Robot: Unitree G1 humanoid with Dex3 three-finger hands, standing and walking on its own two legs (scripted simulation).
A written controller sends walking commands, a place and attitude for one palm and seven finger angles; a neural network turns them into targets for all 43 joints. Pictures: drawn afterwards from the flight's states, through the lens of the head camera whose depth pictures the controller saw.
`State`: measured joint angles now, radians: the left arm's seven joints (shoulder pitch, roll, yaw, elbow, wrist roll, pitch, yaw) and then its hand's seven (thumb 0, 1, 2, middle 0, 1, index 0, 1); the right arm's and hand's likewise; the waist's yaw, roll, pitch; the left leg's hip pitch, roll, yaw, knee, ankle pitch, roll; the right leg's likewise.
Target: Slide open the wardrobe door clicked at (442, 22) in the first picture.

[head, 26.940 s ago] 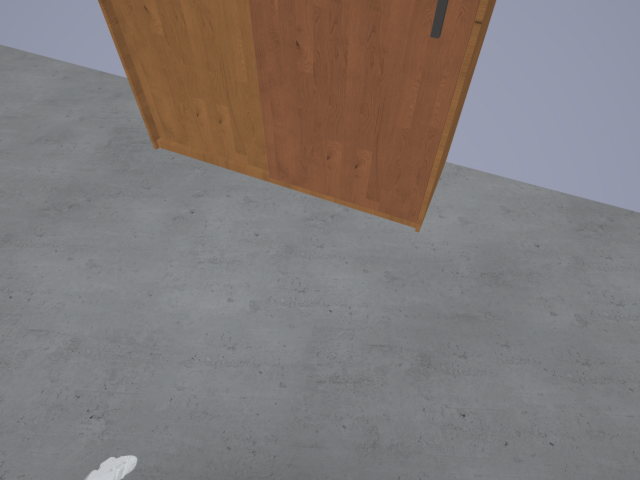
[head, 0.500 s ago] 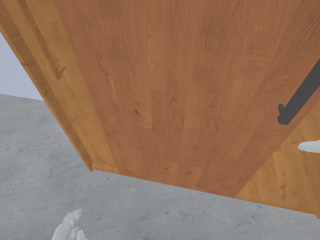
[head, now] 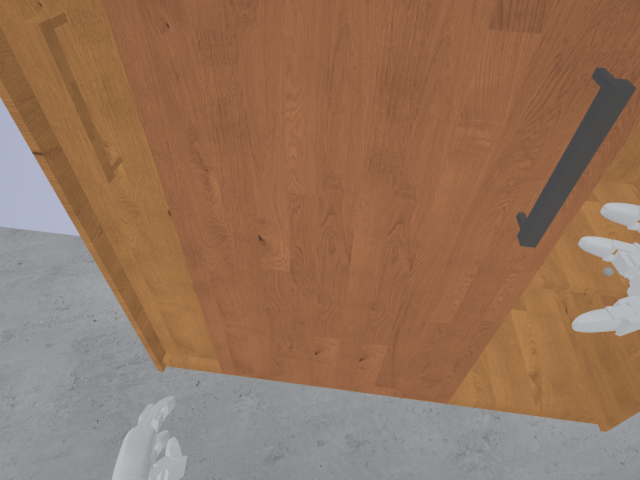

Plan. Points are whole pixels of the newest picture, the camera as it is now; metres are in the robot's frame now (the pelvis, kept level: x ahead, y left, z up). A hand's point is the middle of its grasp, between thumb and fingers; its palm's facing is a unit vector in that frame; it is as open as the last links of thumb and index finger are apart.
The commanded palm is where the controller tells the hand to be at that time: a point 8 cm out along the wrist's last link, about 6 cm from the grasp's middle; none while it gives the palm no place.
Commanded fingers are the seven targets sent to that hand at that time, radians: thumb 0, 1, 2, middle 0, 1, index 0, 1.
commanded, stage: draw the hand back to the body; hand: right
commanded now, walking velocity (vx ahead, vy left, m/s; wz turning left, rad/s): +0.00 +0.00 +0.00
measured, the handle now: (560, 166) +0.49 -0.33 +0.17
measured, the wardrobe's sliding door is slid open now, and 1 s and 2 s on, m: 0.48 0.48 0.48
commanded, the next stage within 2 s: step back with the hand held close in 1.42 s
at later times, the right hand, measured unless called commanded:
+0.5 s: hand (634, 322) +0.25 -0.31 +0.15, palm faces +0.46 +0.85 -0.27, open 13.9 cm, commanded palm +0.20 -0.34 +0.17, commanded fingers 0.00 0.04 -0.44 0.23 0.85 0.23 0.85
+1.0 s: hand (601, 332) +0.23 -0.26 +0.16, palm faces +0.43 +0.82 -0.38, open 9.2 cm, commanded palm +0.18 -0.30 +0.18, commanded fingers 0.00 -0.86 -0.88 0.20 0.32 0.20 0.32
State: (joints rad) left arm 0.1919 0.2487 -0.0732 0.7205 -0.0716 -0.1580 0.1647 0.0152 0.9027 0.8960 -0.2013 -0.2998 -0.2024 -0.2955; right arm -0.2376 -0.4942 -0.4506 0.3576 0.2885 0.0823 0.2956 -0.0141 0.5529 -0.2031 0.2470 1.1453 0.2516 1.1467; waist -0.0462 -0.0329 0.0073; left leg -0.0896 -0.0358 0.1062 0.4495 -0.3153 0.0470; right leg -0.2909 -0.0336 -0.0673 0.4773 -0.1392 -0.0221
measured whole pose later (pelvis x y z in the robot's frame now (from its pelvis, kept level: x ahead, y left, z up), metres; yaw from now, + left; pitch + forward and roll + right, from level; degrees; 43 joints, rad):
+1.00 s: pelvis +0.03 +0.00 +0.01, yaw +2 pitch -5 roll +0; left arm 0.18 0.23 -0.01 0.66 0.00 -0.13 0.06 0.02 0.90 0.90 -0.20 -0.30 -0.20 -0.30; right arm 0.46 -0.34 -0.33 -0.37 0.09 -0.08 -0.12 0.00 -0.51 -0.72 0.22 0.52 0.22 0.52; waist -0.07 -0.05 0.02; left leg 0.05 -0.03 0.05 0.32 -0.29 0.04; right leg -0.15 -0.02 -0.11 0.38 -0.15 -0.02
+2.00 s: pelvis -0.02 -0.01 +0.00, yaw +3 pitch -1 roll +2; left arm 0.19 0.24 0.00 0.56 -0.02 -0.01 0.10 0.02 0.91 0.90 -0.20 -0.30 -0.20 -0.29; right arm 0.54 -0.44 -0.38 -0.46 0.06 -0.14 -0.15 0.01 -0.88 -0.90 0.21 0.30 0.22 0.30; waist -0.02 -0.05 0.01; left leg -0.18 -0.05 0.06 0.52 -0.31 0.03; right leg -0.36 -0.05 -0.07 0.53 -0.14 -0.02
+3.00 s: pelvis -0.27 -0.17 +0.01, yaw +2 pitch -4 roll +4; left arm 0.22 0.13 -0.02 0.61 0.02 -0.11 0.03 0.02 0.90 0.90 -0.20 -0.30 -0.20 -0.30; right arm 0.54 -0.43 -0.39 -0.60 0.05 -0.12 -0.15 0.02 -0.89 -0.90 0.20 0.30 0.21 0.30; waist 0.00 0.04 0.03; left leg -0.24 -0.12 0.09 0.70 -0.50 0.04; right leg -0.34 -0.04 -0.08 0.37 -0.16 0.01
